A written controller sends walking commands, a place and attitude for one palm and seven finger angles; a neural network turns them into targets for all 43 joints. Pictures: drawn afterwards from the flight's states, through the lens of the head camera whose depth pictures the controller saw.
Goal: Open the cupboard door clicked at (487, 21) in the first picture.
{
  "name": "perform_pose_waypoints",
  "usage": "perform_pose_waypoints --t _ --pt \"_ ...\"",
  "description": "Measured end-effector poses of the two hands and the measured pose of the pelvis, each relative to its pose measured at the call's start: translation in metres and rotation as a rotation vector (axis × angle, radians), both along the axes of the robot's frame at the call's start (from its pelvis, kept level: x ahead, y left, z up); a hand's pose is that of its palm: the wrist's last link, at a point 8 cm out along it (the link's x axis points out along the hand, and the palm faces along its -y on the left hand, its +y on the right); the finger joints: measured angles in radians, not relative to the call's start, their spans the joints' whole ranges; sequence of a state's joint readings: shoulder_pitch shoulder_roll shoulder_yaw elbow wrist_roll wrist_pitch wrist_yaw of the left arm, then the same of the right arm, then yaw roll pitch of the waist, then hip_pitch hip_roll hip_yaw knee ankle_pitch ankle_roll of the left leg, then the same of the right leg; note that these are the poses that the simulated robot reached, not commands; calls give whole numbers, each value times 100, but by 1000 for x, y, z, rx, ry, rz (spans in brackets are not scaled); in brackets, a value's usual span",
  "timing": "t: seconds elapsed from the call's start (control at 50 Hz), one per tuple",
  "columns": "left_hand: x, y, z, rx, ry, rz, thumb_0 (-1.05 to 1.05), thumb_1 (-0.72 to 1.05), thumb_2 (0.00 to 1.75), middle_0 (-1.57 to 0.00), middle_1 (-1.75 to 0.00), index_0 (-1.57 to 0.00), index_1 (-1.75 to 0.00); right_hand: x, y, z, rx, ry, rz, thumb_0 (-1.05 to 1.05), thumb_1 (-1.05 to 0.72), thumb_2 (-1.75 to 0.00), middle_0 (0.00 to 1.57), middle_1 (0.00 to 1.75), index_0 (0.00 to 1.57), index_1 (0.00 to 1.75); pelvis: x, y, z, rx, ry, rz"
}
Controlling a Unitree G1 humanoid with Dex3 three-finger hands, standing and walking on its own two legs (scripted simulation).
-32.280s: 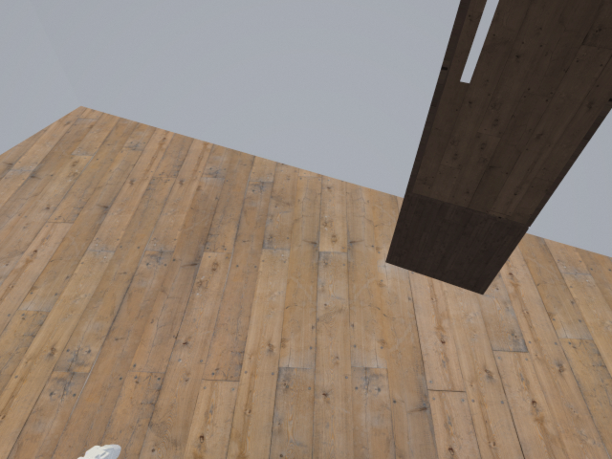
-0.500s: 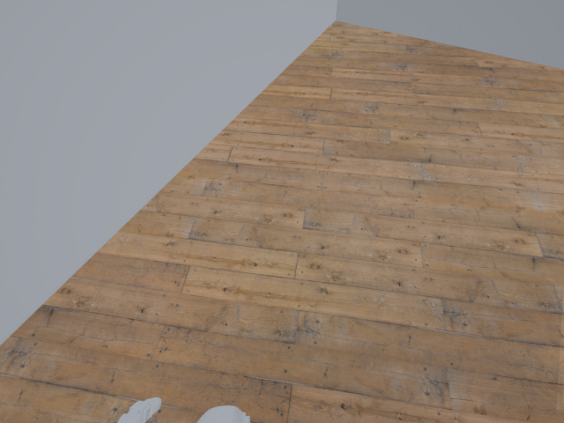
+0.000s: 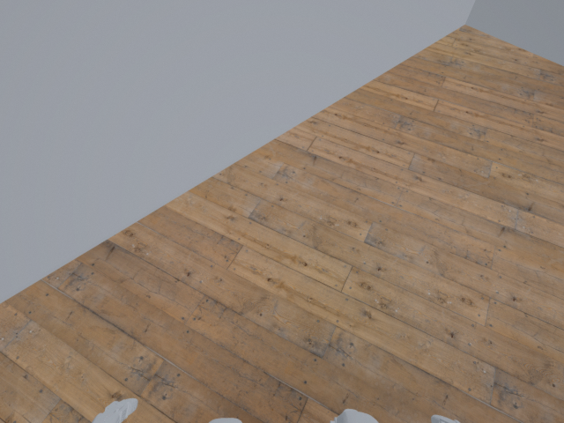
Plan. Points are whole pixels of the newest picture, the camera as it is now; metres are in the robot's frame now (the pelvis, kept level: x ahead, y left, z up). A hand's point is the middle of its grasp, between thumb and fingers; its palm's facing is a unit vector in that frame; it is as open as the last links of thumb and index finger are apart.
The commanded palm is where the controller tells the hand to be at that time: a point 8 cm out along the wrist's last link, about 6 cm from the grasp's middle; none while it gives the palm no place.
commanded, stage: turn to face it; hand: left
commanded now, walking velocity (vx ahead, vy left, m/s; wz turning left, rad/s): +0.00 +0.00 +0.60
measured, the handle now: out of the picture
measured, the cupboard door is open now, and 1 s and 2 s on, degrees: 50 50 50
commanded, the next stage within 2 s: none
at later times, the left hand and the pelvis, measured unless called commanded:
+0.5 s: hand out of the picture +0.00 +0.19 -0.19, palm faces +0.37 -0.90 -0.24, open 7.3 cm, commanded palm none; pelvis +0.02 -0.02 -0.01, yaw +20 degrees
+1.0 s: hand out of the picture +0.04 +0.15 -0.14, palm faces +0.59 -0.76 -0.27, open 7.4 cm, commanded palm none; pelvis +0.07 -0.07 +0.01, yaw +38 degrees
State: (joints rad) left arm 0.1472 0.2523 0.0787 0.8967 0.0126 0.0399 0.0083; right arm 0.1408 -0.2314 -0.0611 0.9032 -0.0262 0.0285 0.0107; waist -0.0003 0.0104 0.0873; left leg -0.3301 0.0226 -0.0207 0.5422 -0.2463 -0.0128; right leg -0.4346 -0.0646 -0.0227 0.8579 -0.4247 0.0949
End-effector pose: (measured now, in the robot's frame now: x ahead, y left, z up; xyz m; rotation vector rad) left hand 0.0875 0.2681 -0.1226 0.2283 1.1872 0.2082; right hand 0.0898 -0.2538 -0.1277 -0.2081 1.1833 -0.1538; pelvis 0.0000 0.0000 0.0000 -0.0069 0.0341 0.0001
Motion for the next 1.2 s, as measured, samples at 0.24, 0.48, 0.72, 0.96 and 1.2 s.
perform_pose_waypoints --t 0.24,0.48,0.72,0.96,1.2 --pt "-37 -60 9 -6 16 134 1 91 90 -20 -30 -20 -30 37 -28 -14 61 87 98 1 -91 -90 20 30 20 30 16 -41 5 52 -13 168" --pt "-111 -43 -30 -76 100 375 1 92 90 -20 -30 -20 -30 125 25 -5 -4 -14 356 1 -91 -90 20 30 20 30 25 -23 -13 23 -2 345" --pt "-82 -22 -1 -13 -10 473 1 91 90 -19 -30 -19 -30 134 31 2 -13 35 455 0 -91 -90 20 30 20 30 43 -33 3 2 -5 468" --pt "-75 -79 14 23 -58 572 1 91 90 -20 -30 -20 -30 177 8 -19 19 117 538 1 -91 -90 20 30 20 30 70 -66 2 46 -15 638" --pt "-162 -115 -21 -83 35 827 1 91 90 -20 -30 -20 -30 232 93 -3 -6 23 805 1 -91 -90 20 30 20 30 69 -52 -7 34 -8 818"
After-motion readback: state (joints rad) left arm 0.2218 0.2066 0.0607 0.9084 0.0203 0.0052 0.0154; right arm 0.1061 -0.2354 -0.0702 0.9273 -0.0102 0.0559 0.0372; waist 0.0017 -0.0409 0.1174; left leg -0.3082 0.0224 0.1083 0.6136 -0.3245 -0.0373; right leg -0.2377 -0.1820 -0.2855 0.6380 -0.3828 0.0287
